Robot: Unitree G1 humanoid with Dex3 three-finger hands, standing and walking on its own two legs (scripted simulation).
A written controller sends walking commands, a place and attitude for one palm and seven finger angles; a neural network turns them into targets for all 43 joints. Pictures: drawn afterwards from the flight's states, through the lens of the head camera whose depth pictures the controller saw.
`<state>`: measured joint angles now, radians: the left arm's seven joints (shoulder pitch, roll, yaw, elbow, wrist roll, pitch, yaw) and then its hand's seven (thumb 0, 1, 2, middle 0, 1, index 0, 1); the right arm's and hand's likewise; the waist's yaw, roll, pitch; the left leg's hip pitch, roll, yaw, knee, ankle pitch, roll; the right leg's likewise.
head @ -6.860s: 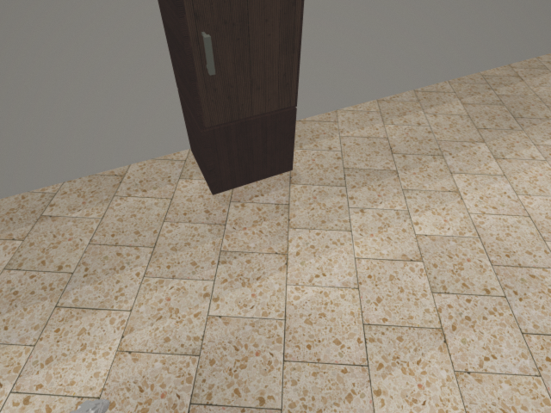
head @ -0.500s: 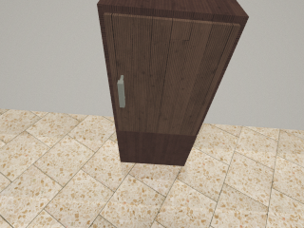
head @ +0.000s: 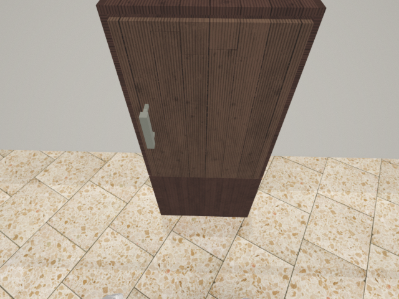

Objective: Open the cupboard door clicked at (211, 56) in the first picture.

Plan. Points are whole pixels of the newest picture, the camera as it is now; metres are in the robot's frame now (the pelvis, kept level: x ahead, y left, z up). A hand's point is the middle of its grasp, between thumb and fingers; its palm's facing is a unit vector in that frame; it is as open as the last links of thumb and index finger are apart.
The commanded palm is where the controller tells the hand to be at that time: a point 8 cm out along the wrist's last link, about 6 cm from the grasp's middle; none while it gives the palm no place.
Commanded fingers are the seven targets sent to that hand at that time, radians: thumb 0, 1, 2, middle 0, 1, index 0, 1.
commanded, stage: come to a stop and stand still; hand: left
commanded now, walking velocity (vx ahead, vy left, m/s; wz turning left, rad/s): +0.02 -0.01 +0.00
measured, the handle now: (148, 126) +0.56 +0.17 -0.03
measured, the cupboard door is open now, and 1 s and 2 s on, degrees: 0 0 0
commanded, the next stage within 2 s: look again from close up in 0.66 s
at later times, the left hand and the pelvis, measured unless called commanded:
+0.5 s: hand out of the picture -0.04 +0.17 -0.16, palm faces +0.01 -0.98 -0.19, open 7.4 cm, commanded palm none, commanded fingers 0.00 0.90 0.90 -0.20 -0.30 -0.20 -0.30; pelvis -0.03 +0.01 +0.01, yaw -2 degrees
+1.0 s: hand out of the picture -0.04 +0.19 -0.17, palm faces -0.01 -0.98 -0.22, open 7.4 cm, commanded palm none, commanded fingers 0.00 0.90 0.90 -0.20 -0.30 -0.20 -0.30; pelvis -0.04 +0.02 +0.00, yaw -1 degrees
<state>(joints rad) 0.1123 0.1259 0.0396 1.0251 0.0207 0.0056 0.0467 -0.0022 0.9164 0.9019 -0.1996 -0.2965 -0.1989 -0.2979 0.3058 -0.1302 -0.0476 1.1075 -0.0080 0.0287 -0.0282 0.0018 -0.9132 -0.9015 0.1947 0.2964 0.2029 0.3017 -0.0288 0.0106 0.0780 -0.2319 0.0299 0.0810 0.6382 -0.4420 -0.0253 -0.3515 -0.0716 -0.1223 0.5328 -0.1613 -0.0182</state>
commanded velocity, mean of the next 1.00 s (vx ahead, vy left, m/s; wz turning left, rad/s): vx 0.00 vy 0.00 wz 0.00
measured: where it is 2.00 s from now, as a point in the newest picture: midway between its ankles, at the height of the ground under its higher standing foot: outside the picture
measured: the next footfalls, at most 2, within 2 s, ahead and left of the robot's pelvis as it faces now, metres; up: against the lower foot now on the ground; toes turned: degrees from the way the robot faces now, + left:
right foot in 0.28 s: +0.02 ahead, -0.10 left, +0.00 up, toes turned -5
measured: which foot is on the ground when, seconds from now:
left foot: down 0.00-1.00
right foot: down 0.00-0.06, up 0.08-0.26, down 0.28-1.00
